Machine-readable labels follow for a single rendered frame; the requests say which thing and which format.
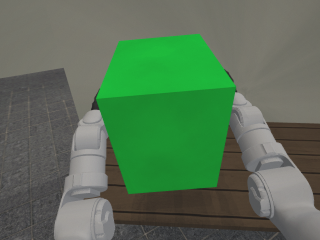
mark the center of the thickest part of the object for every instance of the carton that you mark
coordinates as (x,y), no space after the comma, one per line
(166,104)

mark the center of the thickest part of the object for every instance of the left robot hand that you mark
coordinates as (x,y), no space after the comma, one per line
(95,104)

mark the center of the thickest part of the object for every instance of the left robot forearm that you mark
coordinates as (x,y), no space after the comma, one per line
(87,173)

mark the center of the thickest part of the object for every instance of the right robot upper arm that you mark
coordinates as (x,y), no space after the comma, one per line
(283,196)

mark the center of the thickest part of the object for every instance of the right robot forearm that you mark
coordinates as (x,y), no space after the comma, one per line
(260,151)

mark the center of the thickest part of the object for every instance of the table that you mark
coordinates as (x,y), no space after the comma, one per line
(226,206)

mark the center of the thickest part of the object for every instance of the left robot upper arm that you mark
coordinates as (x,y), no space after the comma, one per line
(88,219)

